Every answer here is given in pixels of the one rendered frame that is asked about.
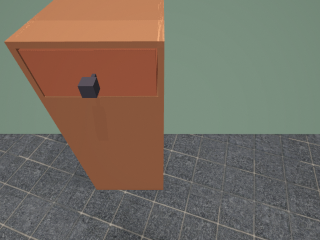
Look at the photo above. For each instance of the cabinet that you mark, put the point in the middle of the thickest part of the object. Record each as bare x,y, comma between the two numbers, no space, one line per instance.
118,140

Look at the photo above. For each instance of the handle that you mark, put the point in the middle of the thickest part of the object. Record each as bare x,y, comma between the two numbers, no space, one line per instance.
89,87

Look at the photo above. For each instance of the drawer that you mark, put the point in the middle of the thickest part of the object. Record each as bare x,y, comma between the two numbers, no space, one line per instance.
119,71

